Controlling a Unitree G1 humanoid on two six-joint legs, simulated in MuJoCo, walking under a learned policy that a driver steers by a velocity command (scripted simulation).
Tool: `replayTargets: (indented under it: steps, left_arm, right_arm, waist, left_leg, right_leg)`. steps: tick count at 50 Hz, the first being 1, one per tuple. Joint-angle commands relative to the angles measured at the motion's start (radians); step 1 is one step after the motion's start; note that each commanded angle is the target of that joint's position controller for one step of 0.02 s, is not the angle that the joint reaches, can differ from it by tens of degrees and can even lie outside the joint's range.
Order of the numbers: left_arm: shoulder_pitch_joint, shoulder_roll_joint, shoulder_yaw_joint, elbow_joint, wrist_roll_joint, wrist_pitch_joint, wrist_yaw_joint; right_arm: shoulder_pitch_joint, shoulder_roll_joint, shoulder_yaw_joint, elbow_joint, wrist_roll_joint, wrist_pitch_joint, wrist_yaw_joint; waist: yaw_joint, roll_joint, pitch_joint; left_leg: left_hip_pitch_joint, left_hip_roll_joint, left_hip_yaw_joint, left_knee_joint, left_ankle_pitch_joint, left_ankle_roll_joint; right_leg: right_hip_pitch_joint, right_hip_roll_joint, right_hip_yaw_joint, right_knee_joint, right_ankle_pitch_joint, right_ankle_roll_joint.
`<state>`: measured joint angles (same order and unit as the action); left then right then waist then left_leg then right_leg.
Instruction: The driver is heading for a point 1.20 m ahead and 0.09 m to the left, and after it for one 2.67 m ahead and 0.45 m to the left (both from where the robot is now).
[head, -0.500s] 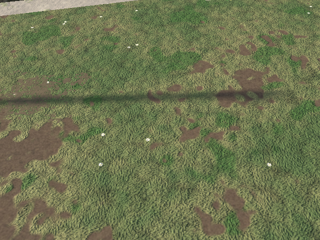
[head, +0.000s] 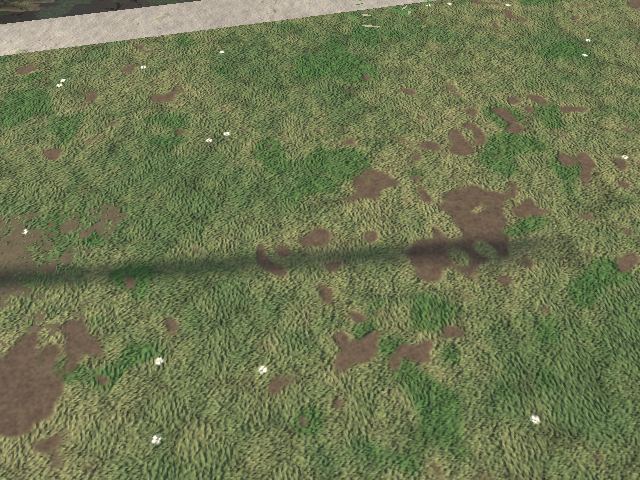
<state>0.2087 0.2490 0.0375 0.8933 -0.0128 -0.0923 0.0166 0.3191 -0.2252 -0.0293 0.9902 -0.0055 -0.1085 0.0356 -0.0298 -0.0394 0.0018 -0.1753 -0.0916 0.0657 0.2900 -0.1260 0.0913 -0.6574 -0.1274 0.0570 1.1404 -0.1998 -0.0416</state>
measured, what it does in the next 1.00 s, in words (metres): walks ahead: right foot, then left foot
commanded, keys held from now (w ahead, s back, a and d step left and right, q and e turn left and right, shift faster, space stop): w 1.00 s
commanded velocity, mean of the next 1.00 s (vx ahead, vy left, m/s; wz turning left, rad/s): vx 0.50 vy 0.00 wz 0.00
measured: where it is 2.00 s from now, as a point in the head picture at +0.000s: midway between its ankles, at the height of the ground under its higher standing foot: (335, 356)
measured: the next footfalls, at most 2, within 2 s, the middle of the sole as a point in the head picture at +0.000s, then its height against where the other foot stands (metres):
right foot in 0.30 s outside the picture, level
left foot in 0.86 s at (290, 420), level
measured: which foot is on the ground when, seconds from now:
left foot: down 0.00-0.32, up 0.34-0.84, down 0.86-1.00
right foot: up 0.00-0.28, down 0.30-0.86, up 0.88-1.00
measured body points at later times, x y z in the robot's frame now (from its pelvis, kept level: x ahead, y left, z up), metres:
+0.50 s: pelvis +0.28 -0.08 +0.00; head +0.29 -0.10 +0.45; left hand +0.33 +0.18 -0.12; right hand +0.36 -0.35 -0.14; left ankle +0.28 +0.08 -0.66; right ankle +0.30 -0.17 -0.74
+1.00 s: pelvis +0.55 -0.01 -0.01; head +0.58 +0.00 +0.44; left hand +0.58 +0.25 -0.15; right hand +0.67 -0.27 -0.13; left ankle +0.61 +0.07 -0.74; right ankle +0.44 -0.16 -0.65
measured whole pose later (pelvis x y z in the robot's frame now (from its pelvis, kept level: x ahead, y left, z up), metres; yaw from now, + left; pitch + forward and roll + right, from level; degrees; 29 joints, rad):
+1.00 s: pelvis +0.55 -0.01 -0.01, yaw +1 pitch +2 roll +0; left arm 0.30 0.25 0.05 0.97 -0.02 -0.10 0.00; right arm 0.17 -0.24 -0.05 0.90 0.00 -0.10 0.04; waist 0.00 -0.02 0.03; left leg -0.36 -0.04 0.07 0.47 -0.15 0.07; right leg -0.39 -0.04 0.03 1.19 -0.37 -0.05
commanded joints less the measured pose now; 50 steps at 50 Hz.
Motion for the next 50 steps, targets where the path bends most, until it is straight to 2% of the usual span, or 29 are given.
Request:
replayTargets:
  steps: [1, 5, 10, 12, 13, 14, 15, 16, 17, 18, 19, 20, 22, 23, 25, 28, 32, 38, 40, 41, 42, 43, 44, 45, 46, 47, 48, 49, 50]
  left_arm:
    - [0.036, 0.045, 0.013, -0.042, 0.013, 0.004, 0.007]
    - [-0.126, 0.029, 0.007, -0.085, 0.004, -0.008, -0.006]
    - [-0.250, 0.042, 0.002, -0.134, -0.009, -0.017, -0.036]
    - [-0.231, 0.063, 0.009, -0.141, -0.010, -0.025, -0.047]
    - [-0.182, 0.080, 0.017, -0.132, -0.009, -0.030, -0.048]
    - [-0.067, 0.112, 0.037, -0.099, -0.007, -0.032, -0.046]
    - [0.131, 0.178, 0.065, -0.044, -0.003, -0.035, -0.039]
    - [0.281, 0.290, 0.093, -0.016, 0.014, -0.028, -0.036]
    - [0.312, 0.240, 0.077, -0.007, 0.012, -0.025, -0.040]
    - [0.235, 0.170, 0.055, -0.019, 0.007, -0.028, -0.041]
    - [0.132, 0.133, 0.041, -0.044, 0.005, -0.026, -0.040]
    - [0.057, 0.102, 0.030, -0.056, 0.010, -0.025, -0.046]
    - [0.017, 0.063, 0.019, -0.049, 0.018, -0.029, -0.054]
    - [0.033, 0.068, 0.021, -0.036, 0.018, -0.032, -0.055]
    - [0.070, 0.096, 0.029, -0.012, 0.018, -0.035, -0.047]
    - [0.124, 0.110, 0.032, 0.012, 0.017, -0.025, -0.029]
    - [0.176, 0.124, 0.032, 0.035, 0.008, -0.016, -0.015]
    - [0.250, 0.136, 0.042, 0.087, -0.003, 0.006, -0.005]
    - [0.233, 0.148, 0.049, 0.089, -0.005, 0.014, -0.002]
    - [0.213, 0.158, 0.052, 0.085, -0.004, 0.018, -0.001]
    - [0.190, 0.160, 0.052, 0.080, -0.003, 0.024, -0.001]
    - [0.178, 0.137, 0.042, 0.071, 0.003, 0.027, -0.001]
    - [0.196, 0.103, 0.025, 0.045, 0.024, 0.025, -0.001]
    - [0.325, -0.037, -0.011, 0.054, 0.010, -0.001, -0.016]
    - [0.249, 0.079, 0.013, 0.059, -0.016, -0.025, -0.020]
    - [0.149, 0.128, 0.027, 0.025, -0.034, -0.038, -0.022]
    - [0.099, 0.126, 0.029, 0.015, -0.028, -0.039, -0.013]
    - [0.076, 0.118, 0.037, 0.012, -0.012, -0.032, -0.006]
    - [0.102, 0.098, 0.039, 0.014, -0.007, -0.018, -0.005]
  right_arm:
    - [-0.039, -0.131, -0.020, -0.054, 0.001, -0.018, -0.020]
    - [0.041, -0.159, -0.025, -0.038, 0.017, -0.005, -0.035]
    - [0.114, -0.170, -0.032, -0.005, 0.027, 0.016, -0.038]
    - [0.106, -0.181, -0.038, -0.003, 0.027, 0.026, -0.040]
    - [0.088, -0.189, -0.040, -0.006, 0.027, 0.032, -0.041]
    - [0.068, -0.181, -0.036, -0.012, 0.023, 0.037, -0.041]
    - [0.059, -0.145, -0.021, -0.028, 0.010, 0.038, -0.040]
    - [0.153, -0.040, 0.011, -0.046, 0.005, 0.020, -0.032]
    - [0.166, -0.038, 0.017, -0.037, 0.017, -0.008, -0.028]
    - [0.080, -0.148, -0.012, -0.058, 0.044, -0.024, -0.024]
    - [0.007, -0.163, -0.016, -0.082, 0.049, -0.028, -0.026]
    - [-0.031, -0.152, -0.020, -0.087, 0.035, -0.023, -0.032]
    - [-0.005, -0.113, -0.025, -0.080, 0.023, 0.007, -0.037]
    - [0.013, -0.091, -0.023, -0.073, 0.022, 0.018, -0.038]
    - [-0.015, -0.089, -0.027, -0.086, 0.018, 0.030, -0.041]
    - [-0.134, -0.085, -0.031, -0.127, 0.010, 0.030, -0.042]
    - [-0.275, -0.065, -0.024, -0.165, 0.015, 0.022, -0.031]
    - [-0.416, -0.071, -0.018, -0.222, 0.027, 0.007, 0.000]
    - [-0.396, -0.088, -0.023, -0.226, 0.027, 0.000, 0.010]
    - [-0.348, -0.107, -0.032, -0.215, 0.027, -0.003, 0.010]
    - [-0.247, -0.135, -0.049, -0.187, 0.025, -0.004, 0.007]
    - [-0.068, -0.185, -0.075, -0.130, 0.024, -0.002, 0.000]
    - [0.116, -0.270, -0.096, -0.095, 0.011, 0.002, -0.012]
    - [0.141, -0.300, -0.097, -0.081, 0.005, 0.004, -0.003]
    - [0.103, -0.205, -0.072, -0.089, 0.016, 0.001, -0.002]
    - [0.013, -0.164, -0.060, -0.107, 0.020, -0.002, -0.006]
    - [-0.073, -0.144, -0.051, -0.125, 0.015, -0.003, -0.004]
    - [-0.116, -0.116, -0.044, -0.129, 0.006, -0.005, -0.001]
    - [-0.126, -0.095, -0.037, -0.123, -0.005, -0.008, 0.002]
  waist:
    - [0.047, 0.079, 0.056]
    - [-0.011, 0.078, 0.055]
    - [-0.048, 0.091, 0.083]
    - [-0.024, 0.103, 0.071]
    - [0.009, 0.114, 0.045]
    - [0.072, 0.109, -0.020]
    - [0.149, 0.070, -0.153]
    - [0.146, -0.150, -0.313]
    - [0.146, -0.239, -0.386]
    - [0.134, -0.158, -0.257]
    - [0.104, -0.092, -0.161]
    - [0.074, -0.022, -0.095]
    - [0.020, -0.045, -0.048]
    - [0.011, -0.045, -0.039]
    - [0.004, -0.027, -0.011]
    - [0.028, -0.013, 0.018]
    - [0.069, -0.020, 0.049]
    - [0.099, -0.022, 0.100]
    - [0.074, -0.034, 0.081]
    - [0.044, -0.049, 0.048]
    - [-0.014, -0.056, -0.014]
    - [-0.091, -0.036, -0.121]
    - [-0.132, 0.117, -0.277]
    - [-0.051, 0.371, -0.393]
    - [-0.081, 0.248, -0.322]
    - [-0.065, 0.193, -0.186]
    - [-0.028, 0.092, -0.118]
    - [0.000, 0.071, -0.066]
    - [0.033, 0.099, -0.061]
  left_leg:
    - [-0.105, 0.279, -0.209, -0.207, 0.066, 0.171]
    - [-0.014, 0.265, -0.163, -0.191, 0.082, 0.128]
    - [0.142, 0.324, -0.177, -0.122, 0.056, 0.114]
    - [0.187, 0.349, -0.191, -0.069, 0.099, 0.098]
    - [0.191, 0.346, -0.184, -0.013, 0.202, 0.086]
    - [0.177, 0.304, -0.147, 0.124, 0.370, 0.064]
    - [0.059, 0.242, -0.093, 0.375, 0.386, 0.031]
    - [-0.355, 0.090, -0.006, 0.792, 0.065, -0.048]
    - [-0.534, 0.031, -0.143, 0.979, -0.423, -0.048]
    - [-0.620, 0.098, -0.192, 1.060, -0.375, -0.024]
    - [-0.614, 0.156, -0.158, 1.035, -0.277, -0.013]
    - [-0.571, 0.193, -0.140, 0.974, -0.199, -0.017]
    - [-0.459, 0.233, -0.138, 0.881, -0.118, -0.026]
    - [-0.440, 0.233, -0.128, 0.863, -0.100, -0.032]
    - [-0.483, 0.237, -0.121, 0.806, -0.043, -0.048]
    - [-0.571, 0.239, -0.118, 0.644, 0.085, -0.069]
    - [-0.534, 0.207, -0.085, 0.413, 0.233, -0.071]
    - [-0.558, 0.181, -0.077, 0.261, 0.161, -0.039]
    - [-0.491, 0.162, -0.062, 0.232, 0.089, -0.015]
    - [-0.399, 0.135, -0.040, 0.225, 0.058, -0.001]
    - [-0.248, 0.097, -0.007, 0.212, 0.053, 0.019]
    - [0.005, 0.095, -0.014, 0.222, 0.077, 0.050]
    - [0.322, 0.310, -0.277, 0.230, 0.079, 0.118]
    - [0.596, 0.495, -0.759, 0.073, -0.118, 0.271]
    - [0.540, 0.461, -0.762, 0.017, -0.202, 0.225]
    - [0.399, 0.432, -0.604, 0.002, -0.144, 0.178]
    - [0.243, 0.399, -0.487, -0.024, -0.031, 0.155]
    - [0.123, 0.361, -0.403, -0.054, 0.048, 0.143]
    - [0.059, 0.336, -0.350, -0.083, 0.078, 0.135]
  right_leg:
    - [-0.025, -0.042, 0.001, -0.137, 0.156, 0.028]
    - [0.001, 0.001, -0.035, -0.426, 0.304, 0.036]
    - [0.003, 0.031, -0.043, -0.580, 0.223, 0.019]
    - [0.055, 0.046, -0.050, -0.622, 0.142, -0.009]
    - [0.135, 0.069, -0.070, -0.641, 0.111, -0.025]
    - [0.290, 0.103, -0.098, -0.663, 0.099, -0.049]
    - [0.567, 0.051, -0.038, -0.640, 0.124, -0.095]
    - [0.992, -0.206, 0.366, -0.670, 0.029, -0.240]
    - [1.070, -0.286, 0.681, -0.828, -0.060, -0.291]
    - [0.963, -0.253, 0.570, -0.840, -0.079, -0.237]
    - [0.814, -0.219, 0.417, -0.855, -0.002, -0.204]
    - [0.675, -0.175, 0.313, -0.894, 0.077, -0.189]
    - [0.531, -0.107, 0.189, -0.959, 0.143, -0.166]
    - [0.503, -0.094, 0.153, -0.977, 0.188, -0.173]
    - [0.496, -0.088, 0.103, -0.999, 0.278, -0.185]
    - [0.540, -0.088, 0.065, -1.014, 0.324, -0.181]
    - [0.561, -0.064, 0.010, -1.036, 0.264, -0.154]
    - [0.731, -0.130, 0.013, -0.975, 0.270, -0.145]
    - [0.763, -0.145, 0.012, -0.923, 0.362, -0.130]
    - [0.762, -0.140, 0.003, -0.870, 0.498, -0.120]
    - [0.743, -0.111, -0.023, -0.755, 0.664, -0.102]
    - [0.652, -0.054, -0.062, -0.546, 0.691, -0.073]
    - [0.413, 0.024, -0.109, -0.198, 0.338, -0.036]
    - [0.044, 0.204, -0.026, 0.100, -0.357, 0.012]
    - [-0.063, 0.146, 0.085, 0.209, -0.366, -0.009]
    - [-0.110, 0.095, 0.056, 0.205, -0.271, -0.026]
    - [-0.061, 0.039, 0.028, 0.156, -0.169, -0.024]
    - [-0.015, 0.009, 0.020, 0.099, -0.115, -0.020]
    - [0.047, -0.015, 0.027, 0.065, -0.079, -0.020]
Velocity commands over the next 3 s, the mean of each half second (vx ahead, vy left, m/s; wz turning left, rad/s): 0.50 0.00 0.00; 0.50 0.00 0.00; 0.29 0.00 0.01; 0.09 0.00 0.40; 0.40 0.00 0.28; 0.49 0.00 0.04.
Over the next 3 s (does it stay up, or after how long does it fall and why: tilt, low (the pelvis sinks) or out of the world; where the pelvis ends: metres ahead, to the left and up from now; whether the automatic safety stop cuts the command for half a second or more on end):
stays up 1.22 0.16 0.00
